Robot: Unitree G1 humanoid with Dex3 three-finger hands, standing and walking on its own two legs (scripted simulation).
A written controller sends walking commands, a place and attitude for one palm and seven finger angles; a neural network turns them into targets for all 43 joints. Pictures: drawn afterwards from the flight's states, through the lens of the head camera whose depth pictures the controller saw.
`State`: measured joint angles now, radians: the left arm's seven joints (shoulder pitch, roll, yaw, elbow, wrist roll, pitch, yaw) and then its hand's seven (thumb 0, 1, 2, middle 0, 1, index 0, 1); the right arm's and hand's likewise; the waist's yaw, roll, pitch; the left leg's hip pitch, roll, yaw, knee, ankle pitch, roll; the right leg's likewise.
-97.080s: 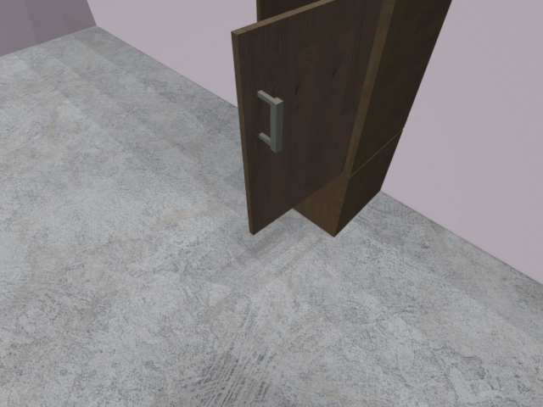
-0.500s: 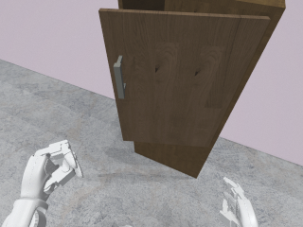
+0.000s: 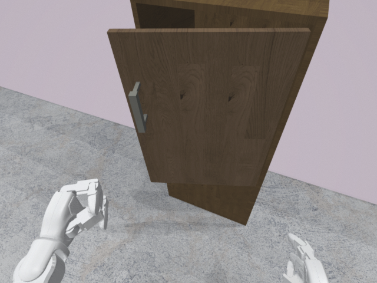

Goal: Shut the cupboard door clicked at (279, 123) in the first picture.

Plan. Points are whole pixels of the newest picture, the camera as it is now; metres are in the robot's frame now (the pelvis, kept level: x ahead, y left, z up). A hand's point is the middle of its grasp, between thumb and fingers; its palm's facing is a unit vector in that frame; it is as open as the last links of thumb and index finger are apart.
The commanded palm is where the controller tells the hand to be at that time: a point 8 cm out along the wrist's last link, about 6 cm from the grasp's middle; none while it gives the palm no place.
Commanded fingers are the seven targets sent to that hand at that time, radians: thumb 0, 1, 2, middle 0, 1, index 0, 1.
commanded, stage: raise the hand and make a fist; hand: left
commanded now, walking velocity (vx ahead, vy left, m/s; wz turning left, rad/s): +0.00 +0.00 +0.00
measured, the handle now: (139, 108) +0.51 +0.17 +0.10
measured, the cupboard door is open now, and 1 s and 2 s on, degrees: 20 20 20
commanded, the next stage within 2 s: bring the fist close to the handle in 0.18 s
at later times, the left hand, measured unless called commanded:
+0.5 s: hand (99, 197) +0.25 +0.18 +0.10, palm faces +0.01 -1.00 -0.04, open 3.1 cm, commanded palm +0.23 +0.23 +0.10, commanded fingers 0.00 0.90 0.90 -1.30 -1.50 -1.30 -1.50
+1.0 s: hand (134, 157) +0.35 +0.14 +0.10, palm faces -0.05 -1.00 -0.02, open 3.1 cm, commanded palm +0.33 +0.20 +0.10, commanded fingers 0.00 0.90 0.90 -1.30 -1.50 -1.30 -1.50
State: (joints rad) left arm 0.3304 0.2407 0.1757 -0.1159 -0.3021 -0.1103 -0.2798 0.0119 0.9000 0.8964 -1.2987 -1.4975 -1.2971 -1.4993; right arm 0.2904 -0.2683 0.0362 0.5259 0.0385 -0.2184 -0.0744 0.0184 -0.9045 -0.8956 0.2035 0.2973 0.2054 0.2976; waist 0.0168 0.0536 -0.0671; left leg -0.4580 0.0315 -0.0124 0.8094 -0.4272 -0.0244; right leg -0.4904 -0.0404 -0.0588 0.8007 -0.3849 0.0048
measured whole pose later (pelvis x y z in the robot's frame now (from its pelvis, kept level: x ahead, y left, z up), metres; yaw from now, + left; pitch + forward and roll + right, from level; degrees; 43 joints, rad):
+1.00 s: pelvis +0.00 +0.01 +0.00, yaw -1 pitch +6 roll +0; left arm -0.24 0.19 0.11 0.33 -0.19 -0.14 -0.13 0.01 0.90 0.90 -1.30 -1.50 -1.30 -1.50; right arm 0.26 -0.25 0.03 0.61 0.03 -0.17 -0.06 0.02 -0.91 -0.90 0.20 0.30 0.21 0.30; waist -0.01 0.04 -0.04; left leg -0.47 0.02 0.01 0.77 -0.40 -0.01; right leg -0.51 -0.05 -0.04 0.77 -0.35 0.02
